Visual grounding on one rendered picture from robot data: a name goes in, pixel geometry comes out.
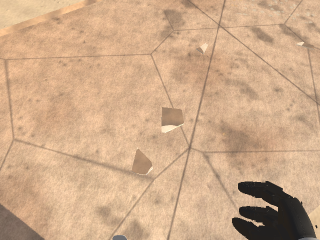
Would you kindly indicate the robot right hand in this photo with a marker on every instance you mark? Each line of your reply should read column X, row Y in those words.
column 290, row 222

